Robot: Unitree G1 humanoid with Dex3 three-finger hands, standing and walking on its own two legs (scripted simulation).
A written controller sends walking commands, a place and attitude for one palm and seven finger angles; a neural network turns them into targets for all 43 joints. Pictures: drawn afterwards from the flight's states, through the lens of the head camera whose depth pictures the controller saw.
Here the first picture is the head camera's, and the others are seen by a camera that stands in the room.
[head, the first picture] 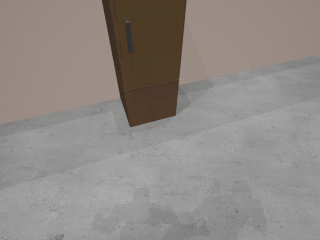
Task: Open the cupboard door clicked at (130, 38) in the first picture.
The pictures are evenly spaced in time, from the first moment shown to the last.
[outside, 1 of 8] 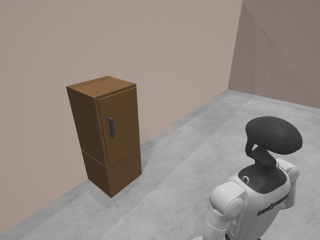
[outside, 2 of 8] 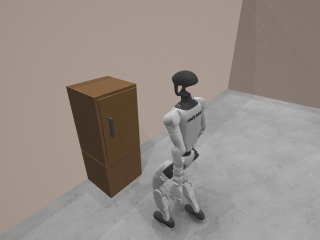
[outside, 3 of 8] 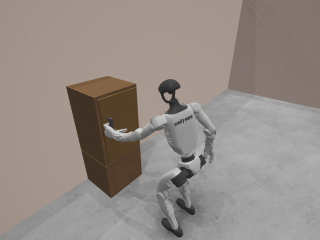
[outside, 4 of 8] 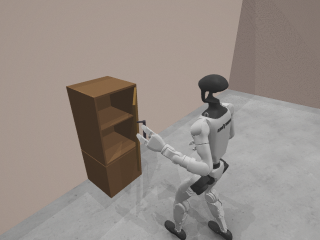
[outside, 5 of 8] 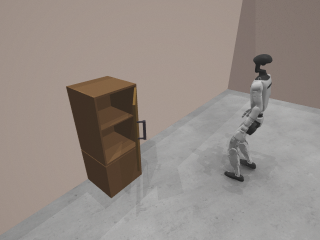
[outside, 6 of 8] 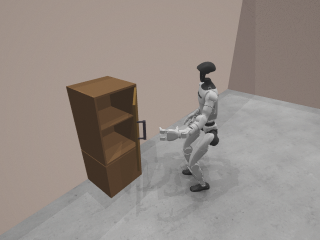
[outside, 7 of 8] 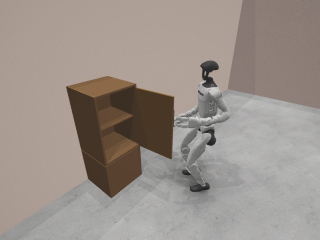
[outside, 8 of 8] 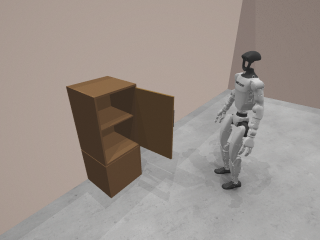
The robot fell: no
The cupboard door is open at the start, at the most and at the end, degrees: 0 95 95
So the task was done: yes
